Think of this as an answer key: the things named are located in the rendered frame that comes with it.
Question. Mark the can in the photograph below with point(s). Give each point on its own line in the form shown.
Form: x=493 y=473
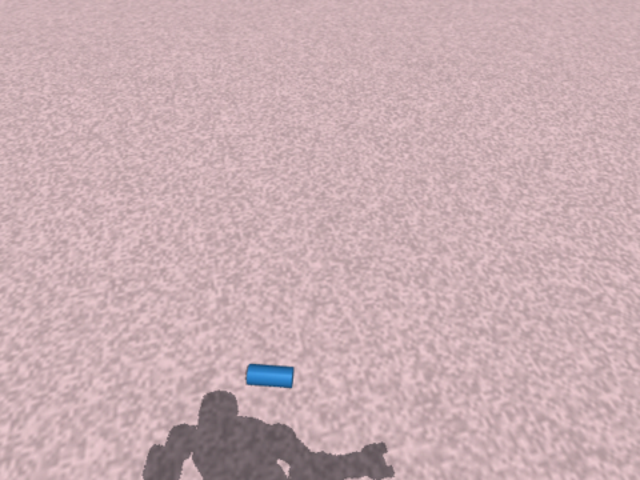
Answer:
x=270 y=375

